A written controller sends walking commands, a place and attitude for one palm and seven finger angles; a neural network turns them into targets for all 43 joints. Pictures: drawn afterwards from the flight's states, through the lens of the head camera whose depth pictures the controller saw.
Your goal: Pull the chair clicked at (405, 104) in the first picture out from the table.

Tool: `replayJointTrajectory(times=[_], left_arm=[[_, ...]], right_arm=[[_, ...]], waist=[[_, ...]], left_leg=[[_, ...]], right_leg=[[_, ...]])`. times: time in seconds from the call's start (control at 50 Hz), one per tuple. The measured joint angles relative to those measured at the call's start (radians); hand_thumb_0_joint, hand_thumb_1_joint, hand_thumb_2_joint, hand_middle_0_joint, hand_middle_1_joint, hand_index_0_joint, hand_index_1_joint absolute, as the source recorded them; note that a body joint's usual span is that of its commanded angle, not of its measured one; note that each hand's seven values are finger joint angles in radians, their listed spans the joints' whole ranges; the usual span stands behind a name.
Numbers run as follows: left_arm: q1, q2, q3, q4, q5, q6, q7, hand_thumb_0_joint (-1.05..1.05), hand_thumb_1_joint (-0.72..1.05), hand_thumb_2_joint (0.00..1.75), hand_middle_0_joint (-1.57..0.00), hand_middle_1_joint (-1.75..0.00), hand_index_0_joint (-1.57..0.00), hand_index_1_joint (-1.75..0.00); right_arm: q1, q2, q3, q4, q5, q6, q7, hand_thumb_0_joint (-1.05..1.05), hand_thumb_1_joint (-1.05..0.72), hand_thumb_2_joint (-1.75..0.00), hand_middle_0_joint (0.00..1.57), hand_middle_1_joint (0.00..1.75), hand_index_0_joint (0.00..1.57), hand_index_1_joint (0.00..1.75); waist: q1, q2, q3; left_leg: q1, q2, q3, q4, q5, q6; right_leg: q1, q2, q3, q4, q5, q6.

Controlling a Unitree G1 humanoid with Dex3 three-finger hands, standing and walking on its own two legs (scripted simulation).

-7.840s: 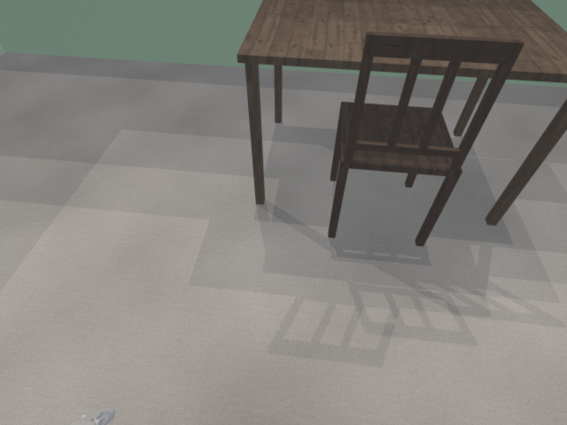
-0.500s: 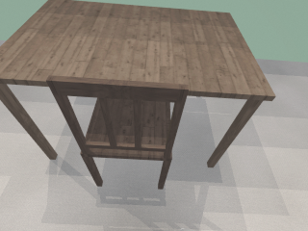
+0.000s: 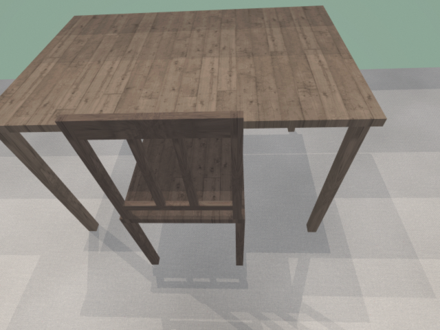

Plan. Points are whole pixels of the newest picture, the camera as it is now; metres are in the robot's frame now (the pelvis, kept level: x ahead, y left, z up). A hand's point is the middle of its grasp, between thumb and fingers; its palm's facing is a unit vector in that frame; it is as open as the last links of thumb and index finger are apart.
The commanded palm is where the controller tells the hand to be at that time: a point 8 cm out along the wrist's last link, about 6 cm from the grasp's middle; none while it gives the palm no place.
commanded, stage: come to a stop and stand still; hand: left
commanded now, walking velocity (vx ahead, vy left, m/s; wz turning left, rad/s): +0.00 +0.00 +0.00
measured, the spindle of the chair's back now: (148, 174) +0.50 +0.24 -0.09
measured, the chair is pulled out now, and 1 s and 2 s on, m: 0.00 0.00 0.00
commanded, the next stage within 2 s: look again from close up in 0.36 s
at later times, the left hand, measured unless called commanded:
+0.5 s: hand out of the picture -0.06 +0.20 -0.18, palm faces +0.02 -0.98 -0.18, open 7.4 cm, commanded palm none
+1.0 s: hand out of the picture +0.07 +0.22 -0.16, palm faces +0.01 -0.97 -0.26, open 7.4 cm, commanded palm none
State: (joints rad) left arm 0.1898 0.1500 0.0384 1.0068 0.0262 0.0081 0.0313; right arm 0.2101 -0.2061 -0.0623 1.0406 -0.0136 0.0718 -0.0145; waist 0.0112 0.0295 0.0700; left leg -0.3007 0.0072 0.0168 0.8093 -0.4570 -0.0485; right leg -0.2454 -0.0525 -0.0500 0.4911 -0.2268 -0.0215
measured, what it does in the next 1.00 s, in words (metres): steps on the spot: left foot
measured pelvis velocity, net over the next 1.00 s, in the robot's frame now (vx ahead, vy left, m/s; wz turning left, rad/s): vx -0.01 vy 0.03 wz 0.00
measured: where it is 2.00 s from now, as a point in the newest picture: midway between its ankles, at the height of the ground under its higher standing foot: outside the picture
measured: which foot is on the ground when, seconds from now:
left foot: up 0.00-0.08, down 0.10-1.00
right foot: down 0.00-1.00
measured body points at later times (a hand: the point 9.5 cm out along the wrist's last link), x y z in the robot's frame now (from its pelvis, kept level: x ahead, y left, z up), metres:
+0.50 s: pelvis -0.02 +0.03 +0.00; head +0.00 +0.03 +0.45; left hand -0.06 +0.25 -0.16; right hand -0.01 -0.19 -0.16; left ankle -0.04 +0.15 -0.74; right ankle +0.02 -0.11 -0.74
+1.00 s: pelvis -0.01 +0.03 +0.00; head -0.01 +0.02 +0.45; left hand +0.07 +0.27 -0.14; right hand +0.05 -0.22 -0.16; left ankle -0.04 +0.15 -0.74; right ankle +0.02 -0.11 -0.74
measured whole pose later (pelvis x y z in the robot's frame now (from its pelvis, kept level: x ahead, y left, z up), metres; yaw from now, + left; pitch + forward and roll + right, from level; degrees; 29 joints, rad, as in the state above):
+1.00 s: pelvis -0.01 +0.03 +0.00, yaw +0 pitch -2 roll +0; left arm 0.18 0.21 0.00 1.01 0.01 -0.02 0.03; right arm 0.18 -0.21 -0.02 1.07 -0.02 0.00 -0.01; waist -0.01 0.01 0.03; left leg -0.14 0.01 0.03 0.48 -0.31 0.00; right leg -0.25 -0.05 -0.03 0.50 -0.21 0.03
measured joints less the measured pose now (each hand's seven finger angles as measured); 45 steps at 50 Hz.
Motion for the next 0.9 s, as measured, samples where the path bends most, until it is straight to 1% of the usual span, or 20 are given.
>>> replayJointTrajectory(times=[0.04,0.08,0.1,0.12,0.16,0.2,0.24,0.28,0.34,0.46,0.5,0.56,0.66,0.74,0.9], left_arm=[[0.005,0.008,0.003,0.004,0.0,0.003,-0.002,0.0,0.91,0.9,-0.21,-0.3,-0.2,-0.3],[0.014,0.017,0.006,0.015,-0.004,0.008,-0.003,0.0,0.91,0.9,-0.21,-0.3,-0.2,-0.3],[0.02,0.018,0.006,0.021,-0.007,0.012,-0.004,0.0,0.9,0.9,-0.21,-0.3,-0.2,-0.3],[0.02,0.024,0.007,0.031,-0.01,0.018,-0.004,0.0,0.9,0.9,-0.2,-0.3,-0.2,-0.3],[0.028,0.034,0.009,0.05,-0.011,0.03,-0.005,0.0,0.9,0.9,-0.2,-0.3,-0.2,-0.3],[0.041,0.039,0.007,0.065,-0.008,0.036,-0.008,0.0,0.9,0.9,-0.2,-0.3,-0.2,-0.3],[0.055,0.04,0.002,0.08,-0.006,0.031,-0.011,0.0,0.9,0.9,-0.2,-0.3,-0.2,-0.3],[0.07,0.036,-0.005,0.097,-0.006,0.024,-0.013,0.0,0.9,0.9,-0.2,-0.3,-0.2,-0.3],[0.097,0.024,-0.014,0.123,-0.006,0.018,-0.014,0.0,0.9,0.9,-0.2,-0.3,-0.2,-0.3],[0.138,-0.006,-0.026,0.157,-0.01,0.005,-0.011,0.0,0.9,0.9,-0.2,-0.3,-0.2,-0.3],[0.15,0.002,-0.05,0.13,-0.012,0.001,-0.015,0.0,0.9,0.9,-0.2,-0.3,-0.2,-0.3],[0.155,0.013,-0.058,0.091,-0.009,-0.017,-0.007,0.0,0.9,0.9,-0.2,-0.3,-0.2,-0.3],[0.132,0.028,-0.051,0.058,-0.013,-0.027,0.001,0.0,0.9,0.9,-0.2,-0.3,-0.2,-0.3],[0.087,0.04,-0.043,0.035,-0.015,-0.031,0.003,0.0,0.9,0.9,-0.2,-0.3,-0.2,-0.3],[0.002,0.059,-0.036,0.002,-0.017,-0.034,0.002,0.0,0.9,0.9,-0.2,-0.3,-0.2,-0.3]], right_arm=[[0.0,0.004,0.004,-0.003,0.0,-0.008,0.0,0.01,-0.91,-0.89,0.2,0.3,0.2,0.3],[0.002,0.007,0.011,-0.006,0.0,-0.023,-0.001,0.01,-0.91,-0.89,0.2,0.3,0.2,0.3],[0.007,0.005,0.014,-0.009,-0.001,-0.032,-0.002,0.01,-0.91,-0.89,0.2,0.3,0.2,0.3],[0.005,0.013,0.017,-0.003,-0.003,-0.038,-0.005,0.01,-0.91,-0.89,0.2,0.3,0.2,0.3],[0.011,0.031,0.028,0.006,-0.008,-0.041,-0.005,0.01,-0.91,-0.89,0.2,0.3,0.2,0.3],[0.024,0.048,0.039,0.014,-0.008,-0.043,-0.007,0.01,-0.91,-0.89,0.2,0.3,0.2,0.3],[0.031,0.054,0.044,0.025,-0.008,-0.043,-0.014,0.01,-0.92,-0.89,0.2,0.3,0.2,0.3],[0.037,0.056,0.047,0.037,-0.006,-0.045,-0.014,0.01,-0.92,-0.89,0.2,0.3,0.2,0.3],[0.048,0.054,0.049,0.05,-0.003,-0.046,-0.012,0.01,-0.93,-0.89,0.2,0.3,0.2,0.3],[0.065,0.06,0.052,0.062,0.001,-0.056,-0.012,0.01,-0.92,-0.89,0.2,0.3,0.2,0.3],[0.065,0.061,0.048,0.044,-0.009,-0.054,0.001,0.01,-0.91,-0.89,0.2,0.3,0.2,0.3],[0.058,0.05,0.034,0.029,-0.001,-0.071,0.005,0.01,-0.91,-0.89,0.2,0.3,0.2,0.3],[0.034,0.016,0.025,0.02,0.001,-0.072,0.003,0.01,-0.91,-0.89,0.2,0.3,0.2,0.3],[0.011,-0.005,0.026,0.011,-0.001,-0.075,0.002,0.01,-0.91,-0.89,0.2,0.3,0.2,0.3],[-0.026,-0.014,0.036,0.015,-0.005,-0.078,0.005,0.01,-0.91,-0.89,0.2,0.3,0.2,0.3]], waist=[[0.007,-0.011,-0.005],[0.01,-0.017,-0.014],[0.008,-0.01,-0.022],[0.008,-0.021,-0.02],[0.014,-0.046,-0.025],[0.016,-0.059,-0.036],[0.02,-0.067,-0.039],[0.022,-0.067,-0.038],[0.023,-0.054,-0.042],[0.014,-0.036,-0.037],[0.003,-0.043,-0.027],[-0.006,-0.032,-0.016],[-0.016,-0.007,-0.033],[-0.019,-0.001,-0.041],[-0.02,-0.012,-0.039]], left_leg=[[0.043,0.004,0.003,-0.107,0.032,0.007],[0.105,0.008,0.006,-0.256,0.113,0.016],[0.132,0.017,-0.001,-0.323,0.155,0.025],[0.133,0.012,0.0,-0.333,0.184,0.032],[0.136,0.002,0.011,-0.329,0.179,0.041],[0.146,-0.005,0.014,-0.351,0.181,0.047],[0.157,-0.014,0.017,-0.37,0.191,0.051],[0.168,-0.02,0.02,-0.38,0.196,0.054],[0.18,-0.018,0.02,-0.395,0.201,0.055],[0.183,-0.011,0.022,-0.414,0.206,0.052],[0.16,-0.017,0.023,-0.395,0.201,0.052],[0.125,-0.009,0.016,-0.333,0.17,0.047],[0.12,0.005,0.008,-0.29,0.137,0.042],[0.129,0.007,0.006,-0.289,0.131,0.042],[0.155,0.002,0.006,-0.312,0.141,0.042]], right_leg=[[-0.012,-0.004,0.0,0.001,0.009,0.007],[-0.029,-0.002,0.0,0.018,0.011,0.018],[-0.041,0.006,-0.006,0.032,0.008,0.025],[-0.047,0.001,-0.004,0.044,0.005,0.031],[-0.041,-0.006,0.009,0.035,0.003,0.037],[-0.032,-0.009,0.016,0.019,-0.01,0.037],[-0.022,-0.015,0.024,-0.004,0.023,0.039],[-0.009,-0.019,0.029,-0.022,0.06,0.048],[0.005,-0.017,0.029,-0.042,0.059,0.057],[0.009,-0.009,0.029,-0.067,0.067,0.054],[-0.024,-0.015,0.031,-0.024,0.048,0.041],[-0.048,-0.01,0.025,0.018,0.024,0.044],[-0.041,0.002,0.016,0.037,0.003,0.04],[-0.031,0.004,0.014,0.038,-0.002,0.04],[-0.009,-0.001,0.015,0.025,0.002,0.044]])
